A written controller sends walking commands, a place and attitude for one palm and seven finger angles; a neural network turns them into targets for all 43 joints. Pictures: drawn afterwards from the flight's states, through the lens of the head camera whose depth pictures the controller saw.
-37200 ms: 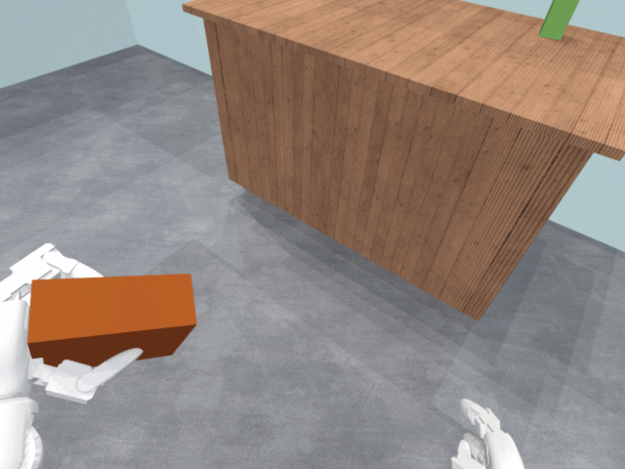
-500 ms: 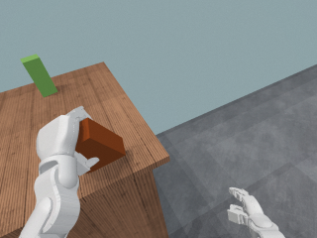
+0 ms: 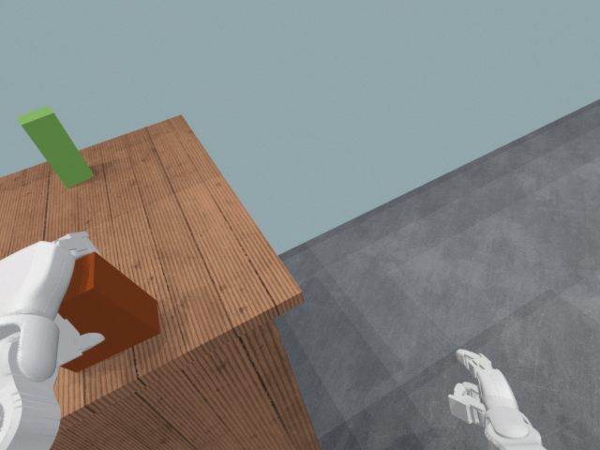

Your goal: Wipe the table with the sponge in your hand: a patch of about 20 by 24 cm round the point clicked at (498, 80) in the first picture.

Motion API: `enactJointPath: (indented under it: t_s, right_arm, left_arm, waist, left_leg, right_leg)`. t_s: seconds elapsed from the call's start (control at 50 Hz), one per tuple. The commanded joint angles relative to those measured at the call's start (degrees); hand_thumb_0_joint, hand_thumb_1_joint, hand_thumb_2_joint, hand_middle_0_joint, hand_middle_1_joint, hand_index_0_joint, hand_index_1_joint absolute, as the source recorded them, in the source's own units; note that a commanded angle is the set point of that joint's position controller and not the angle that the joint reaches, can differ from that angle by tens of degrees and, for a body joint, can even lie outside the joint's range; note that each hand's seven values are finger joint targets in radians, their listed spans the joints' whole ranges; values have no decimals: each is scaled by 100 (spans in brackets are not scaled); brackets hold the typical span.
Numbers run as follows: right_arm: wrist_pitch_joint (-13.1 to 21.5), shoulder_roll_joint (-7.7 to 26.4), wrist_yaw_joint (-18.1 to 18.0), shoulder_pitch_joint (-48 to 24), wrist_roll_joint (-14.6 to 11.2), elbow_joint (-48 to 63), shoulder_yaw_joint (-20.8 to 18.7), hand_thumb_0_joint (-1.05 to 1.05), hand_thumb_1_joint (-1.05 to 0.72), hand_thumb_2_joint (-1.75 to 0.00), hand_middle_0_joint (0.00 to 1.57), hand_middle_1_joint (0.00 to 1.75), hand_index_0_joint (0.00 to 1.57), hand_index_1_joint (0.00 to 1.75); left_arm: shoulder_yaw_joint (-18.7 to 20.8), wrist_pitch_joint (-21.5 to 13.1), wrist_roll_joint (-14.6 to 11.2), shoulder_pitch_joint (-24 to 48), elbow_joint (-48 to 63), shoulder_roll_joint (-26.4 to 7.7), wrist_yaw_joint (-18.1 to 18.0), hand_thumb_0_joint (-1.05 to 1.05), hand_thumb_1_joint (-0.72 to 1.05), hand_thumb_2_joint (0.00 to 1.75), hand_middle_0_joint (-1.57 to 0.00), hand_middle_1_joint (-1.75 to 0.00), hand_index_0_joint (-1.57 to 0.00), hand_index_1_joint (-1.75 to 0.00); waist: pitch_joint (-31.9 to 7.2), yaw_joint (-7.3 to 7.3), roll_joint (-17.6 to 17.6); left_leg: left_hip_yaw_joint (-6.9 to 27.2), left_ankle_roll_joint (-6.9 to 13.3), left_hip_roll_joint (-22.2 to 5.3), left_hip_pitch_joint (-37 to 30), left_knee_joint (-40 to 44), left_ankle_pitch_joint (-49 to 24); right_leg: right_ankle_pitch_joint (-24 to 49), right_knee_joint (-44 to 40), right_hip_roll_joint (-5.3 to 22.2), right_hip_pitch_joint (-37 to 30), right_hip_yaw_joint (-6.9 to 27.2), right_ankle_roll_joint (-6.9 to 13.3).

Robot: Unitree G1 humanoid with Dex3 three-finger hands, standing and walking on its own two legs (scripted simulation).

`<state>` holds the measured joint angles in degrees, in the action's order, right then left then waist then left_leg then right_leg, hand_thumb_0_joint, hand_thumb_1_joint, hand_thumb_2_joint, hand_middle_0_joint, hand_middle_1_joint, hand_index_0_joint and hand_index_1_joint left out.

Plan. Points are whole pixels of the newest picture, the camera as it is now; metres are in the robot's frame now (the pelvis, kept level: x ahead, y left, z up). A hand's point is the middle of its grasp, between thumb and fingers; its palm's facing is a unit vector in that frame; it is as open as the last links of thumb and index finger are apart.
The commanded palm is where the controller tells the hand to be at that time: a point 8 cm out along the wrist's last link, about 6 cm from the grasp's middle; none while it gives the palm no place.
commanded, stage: wipe forward along the middle lane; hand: left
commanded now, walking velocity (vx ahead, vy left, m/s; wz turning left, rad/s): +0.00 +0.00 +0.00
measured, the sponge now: (97, 323) +0.21 +0.29 +0.13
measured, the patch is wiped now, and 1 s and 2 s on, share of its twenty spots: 0.95 1.00 1.00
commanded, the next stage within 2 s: slide back across to the first lane in 1.74 s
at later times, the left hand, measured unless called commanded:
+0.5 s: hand (66, 287) +0.23 +0.32 +0.17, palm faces +0.08 -0.04 -1.00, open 9.7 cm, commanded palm +0.20 +0.33 +0.21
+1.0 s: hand (71, 266) +0.27 +0.34 +0.17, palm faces +0.03 +0.00 -1.00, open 9.7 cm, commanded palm +0.25 +0.36 +0.19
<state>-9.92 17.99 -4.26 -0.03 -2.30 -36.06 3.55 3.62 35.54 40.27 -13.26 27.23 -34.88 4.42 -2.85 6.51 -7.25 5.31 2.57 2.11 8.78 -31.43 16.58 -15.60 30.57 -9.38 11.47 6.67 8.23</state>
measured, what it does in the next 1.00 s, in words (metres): stands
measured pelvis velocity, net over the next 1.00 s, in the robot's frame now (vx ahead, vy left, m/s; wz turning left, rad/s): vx -0.04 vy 0.02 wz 0.12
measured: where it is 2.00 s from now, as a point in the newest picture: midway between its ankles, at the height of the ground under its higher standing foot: outside the picture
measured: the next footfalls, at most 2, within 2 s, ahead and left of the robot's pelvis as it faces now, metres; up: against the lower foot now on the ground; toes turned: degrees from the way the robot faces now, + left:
none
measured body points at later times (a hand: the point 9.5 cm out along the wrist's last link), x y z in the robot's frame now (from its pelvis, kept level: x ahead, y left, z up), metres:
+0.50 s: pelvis -0.01 +0.01 +0.00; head -0.02 -0.06 +0.44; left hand +0.23 +0.32 +0.22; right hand +0.26 -0.15 -0.09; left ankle -0.05 +0.15 -0.73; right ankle -0.01 -0.02 -0.73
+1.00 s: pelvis -0.04 +0.02 +0.00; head -0.05 -0.05 +0.45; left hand +0.26 +0.33 +0.22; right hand +0.18 -0.20 -0.12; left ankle -0.05 +0.15 -0.73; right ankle -0.01 -0.02 -0.73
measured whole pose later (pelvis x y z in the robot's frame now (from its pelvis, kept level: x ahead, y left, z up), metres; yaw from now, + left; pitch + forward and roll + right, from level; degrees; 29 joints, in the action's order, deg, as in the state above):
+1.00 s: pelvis -0.04 +0.02 +0.00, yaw +7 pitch -1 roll +2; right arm -6.0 18.5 -5.8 7.4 -3.0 -40.7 3.1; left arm -7.6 25.9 51.7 24.1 -17.3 -30.9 8.0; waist -3.3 3.6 -6.4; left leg 4.5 0.5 2.7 11.0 -25.7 13.6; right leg -12.6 27.9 -5.7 13.8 0.6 6.3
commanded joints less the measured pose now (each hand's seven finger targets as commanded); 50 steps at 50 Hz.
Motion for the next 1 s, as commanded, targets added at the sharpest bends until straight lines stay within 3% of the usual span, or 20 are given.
enactJointPath:
  t_s: [0.0, 0.08, 0.14, 0.18, 0.22, 0.28, 0.3, 0.36, 0.38, 0.42, 0.48, 0.5, 0.54, 0.58, 0.6, 0.64, 0.84, 0.88, 0.92, 0.98]
  right_arm:
    - [484, 227, -123, -1514, 6, 1103, -112, 0, -90, -90, 20, 30, 20, 30]
    - [566, 258, -153, -1468, -31, 1004, -171, 0, -90, -90, 20, 30, 20, 30]
    - [550, 292, -137, -1291, -39, 914, -163, 0, -90, -90, 20, 30, 20, 30]
    - [579, 291, -115, -1412, -68, 914, -155, 0, -90, -90, 20, 30, 20, 30]
    - [548, 272, -119, -1314, -56, 853, -112, 0, -90, -90, 20, 30, 20, 30]
    - [517, 324, -107, -1420, -72, 832, -116, 0, -90, -90, 20, 30, 20, 30]
    - [511, 299, -106, -1352, -67, 822, -58, 0, -90, -90, 20, 30, 20, 30]
    - [522, 293, -94, -1350, -66, 819, -59, 0, -90, -90, 20, 30, 20, 30]
    - [538, 325, -67, -1300, -82, 779, -87, 0, -90, -90, 20, 30, 20, 30]
    - [545, 296, -80, -1249, -74, 786, -47, 0, -90, -90, 20, 30, 20, 30]
    - [584, 331, -96, -1147, -59, 763, -80, 0, -90, -90, 20, 30, 20, 30]
    - [609, 320, -104, -1095, -45, 767, -38, 0, -90, -90, 20, 30, 20, 30]
    - [631, 372, -143, -1030, -29, 704, -78, 0, -90, -90, 20, 30, 20, 30]
    - [650, 401, -159, -950, -47, 668, -101, 0, -90, -90, 20, 30, 20, 30]
    - [678, 385, -160, -910, -37, 686, -73, 0, -90, -90, 20, 30, 20, 30]
    - [702, 437, -177, -845, -24, 639, -113, 0, -90, -90, 20, 30, 20, 30]
    - [726, 503, -168, -599, -42, 637, -190, 0, -90, -90, 20, 30, 20, 30]
    - [698, 554, -185, -517, -48, 582, -211, 0, -90, -90, 20, 30, 20, 30]
    - [707, 545, -200, -490, -75, 565, -208, 0, -90, -90, 20, 30, 20, 30]
    - [702, 603, -239, -370, -74, 470, -221, 0, -90, -90, 20, 30, 20, 30]
  left_arm:
    - [925, -162, 364, 1126, 428, -1416, -162, 0, 10, 130, -120, -160, -120, -160]
    - [661, -103, 516, 1570, 89, -1282, -160, 0, 10, 130, -120, -160, -120, -160]
    - [346, 10, 646, 1905, -248, -1074, -115, 0, 10, 130, -120, -160, -120, -160]
    - [181, 147, 768, 2290, -273, -1026, -79, 0, 10, 130, -120, -160, -120, -160]
    - [57, 182, 831, 2456, -674, -986, -6, 0, 10, 130, -120, -160, -120, -160]
    - [62, 295, 968, 2716, -1019, -1181, 121, 0, 10, 130, -120, -160, -120, -160]
    - [-183, 282, 997, 3035, -1139, -973, 176, 0, 10, 130, -120, -160, -120, -160]
    - [-364, 257, 1052, 3153, -1467, -868, 341, 0, 10, 130, -120, -160, -120, -160]
    - [-206, 258, 1089, 3179, -1565, -1061, 351, 0, 10, 130, -120, -160, -120, -160]
    - [-370, 119, 1075, 3346, -1741, -887, 423, 0, 10, 130, -120, -160, -120, -160]
    - [-327, -28, 1182, 3556, -2027, -960, 410, 0, 10, 130, -120, -160, -120, -160]
    - [-538, -93, 1213, 3767, -2238, -776, 422, 0, 10, 130, -120, -160, -120, -160]
    - [-452, -208, 1282, 3967, -2551, -932, 406, 0, 10, 130, -120, -160, -120, -160]
    - [-532, -256, 1368, 4316, -2831, -924, 361, 0, 10, 130, -120, -160, -120, -160]
    - [-744, -300, 1382, 4447, -3018, -695, 359, 0, 10, 130, -120, -160, -120, -160]
    - [-580, -417, 1408, 4515, -3281, -922, 335, 0, 10, 130, -120, -160, -120, -160]
    - [-668, -849, 1364, 4752, -3984, -777, 201, 0, 10, 130, -120, -160, -120, -160]
    - [-524, -884, 1373, 4910, -4189, -994, 136, 0, 10, 130, -120, -160, -120, -160]
    - [-722, -929, 1365, 5059, -4419, -770, 116, 0, 10, 130, -120, -160, -120, -160]
    - [-705, -965, 1446, 5452, -4846, -930, 74, 0, 10, 130, -120, -160, -120, -160]
  waist:
    - [-494, 163, 993]
    - [-620, 118, 777]
    - [-858, 52, 912]
    - [-1018, 0, 887]
    - [-934, -10, 1107]
    - [-873, -17, 993]
    - [-892, -63, 1084]
    - [-851, -32, 1126]
    - [-932, -37, 950]
    - [-833, -56, 1171]
    - [-685, -64, 1018]
    - [-590, -113, 1166]
    - [-474, -122, 1185]
    - [-408, -184, 973]
    - [-369, -202, 1109]
    - [-425, -169, 1084]
    - [-413, -197, 1135]
    - [-373, -230, 1072]
    - [-223, -301, 1200]
    - [-178, -349, 1134]
  left_leg:
    - [-154, 39, 257, 782, -24, -303]
    - [-212, 39, 244, 673, 130, -647]
    - [-235, 51, 222, 712, 215, -1076]
    - [-287, 54, 220, 645, 258, -1144]
    - [-291, 59, 197, 748, 326, -1182]
    - [-348, 41, 162, 701, 459, -1067]
    - [-360, 45, 165, 739, 486, -1115]
    - [-407, 68, 158, 647, 550, -1270]
    - [-407, 42, 145, 637, 558, -1244]
    - [-435, 56, 152, 658, 620, -1198]
    - [-436, 53, 144, 618, 735, -1019]
    - [-448, 57, 154, 705, 762, -907]
    - [-463, 56, 160, 684, 788, -741]
    - [-437, 28, 150, 712, 850, -508]
    - [-449, 33, 170, 788, 874, -416]
    - [-451, 26, 174, 801, 862, -374]
    - [-425, 27, 187, 971, 900, -184]
    - [-414, 5, 173, 1038, 911, -84]
    - [-433, 12, 171, 1054, 942, 15]
    - [-423, 3, 169, 1114, 946, 86]
  right_leg:
    - [1286, -748, 1167, -755, 1315, -873]
    - [1448, -687, 1051, -684, 1200, -796]
    - [2682, -374, 1085, -1030, 839, -845]
    - [2705, -356, 1024, -1069, 916, -813]
    - [2918, -291, 1080, -1202, 679, -846]
    - [2238, -446, 1003, -1110, 751, -781]
    - [2173, -451, 1048, -1145, 522, -795]
    - [2455, -460, 1049, -1219, 417, -831]
    - [2286, -474, 1000, -1232, 522, -790]
    - [2150, -525, 1018, -1223, 345, -817]
    - [1262, -723, 952, -958, 321, -736]
    - [969, -784, 988, -881, 173, -756]
    - [520, -938, 972, -737, 222, -740]
    - [-15, -1064, 961, -555, 269, -686]
    - [-224, -1089, 984, -515, 150, -702]
    - [-342, -1138, 991, -560, 204, -690]
    - [-631, -1191, 1003, -527, 167, -654]
    - [-830, -1224, 1005, -484, 219, -645]
    - [-1027, -1300, 985, -326, 153, -663]
    - [-1210, -1342, 977, -206, 169, -650]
